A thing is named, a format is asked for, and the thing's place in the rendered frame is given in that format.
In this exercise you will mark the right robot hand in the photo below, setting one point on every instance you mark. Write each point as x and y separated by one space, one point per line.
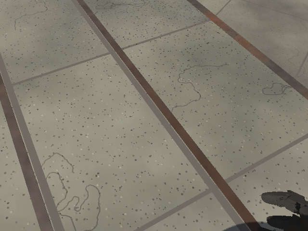
293 202

